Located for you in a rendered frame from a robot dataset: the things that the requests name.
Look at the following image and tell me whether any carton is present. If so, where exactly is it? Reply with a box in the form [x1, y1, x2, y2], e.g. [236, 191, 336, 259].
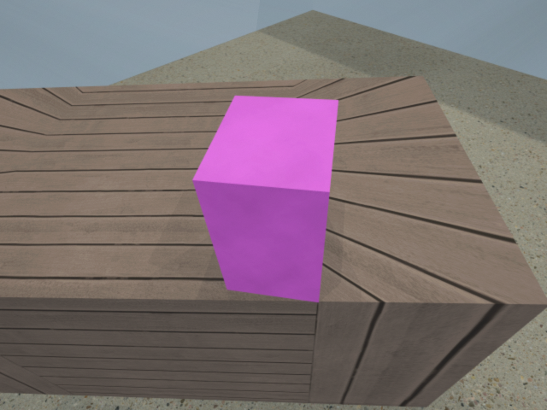
[192, 96, 338, 302]

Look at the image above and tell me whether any pedestal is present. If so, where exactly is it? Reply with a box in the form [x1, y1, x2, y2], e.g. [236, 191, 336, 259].
[0, 76, 547, 407]

